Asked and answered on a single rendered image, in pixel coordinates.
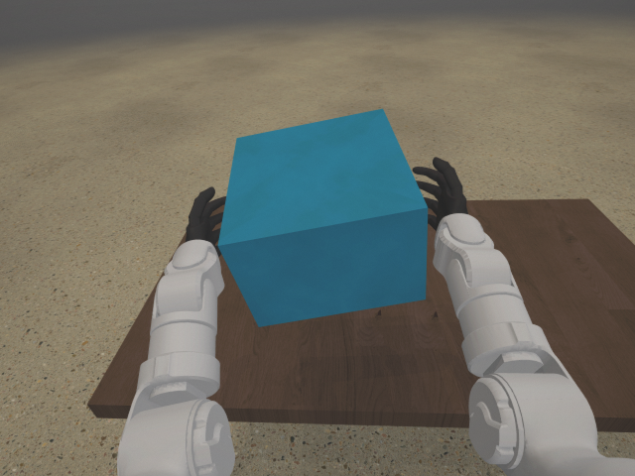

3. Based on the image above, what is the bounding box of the right robot forearm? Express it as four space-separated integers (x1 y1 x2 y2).
433 213 597 444

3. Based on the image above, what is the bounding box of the robot left hand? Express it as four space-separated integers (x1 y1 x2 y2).
186 187 226 257

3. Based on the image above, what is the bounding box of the robot right hand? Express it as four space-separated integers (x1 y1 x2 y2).
413 157 468 232

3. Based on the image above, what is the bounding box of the carton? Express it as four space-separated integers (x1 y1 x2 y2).
217 109 428 327

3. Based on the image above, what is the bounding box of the table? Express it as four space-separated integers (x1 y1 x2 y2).
87 199 635 432

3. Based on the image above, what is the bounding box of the robot right upper arm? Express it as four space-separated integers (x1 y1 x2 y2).
468 373 635 476

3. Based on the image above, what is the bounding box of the left robot forearm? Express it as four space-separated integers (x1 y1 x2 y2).
117 240 224 476

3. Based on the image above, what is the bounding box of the robot left upper arm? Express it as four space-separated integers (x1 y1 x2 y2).
119 399 235 476

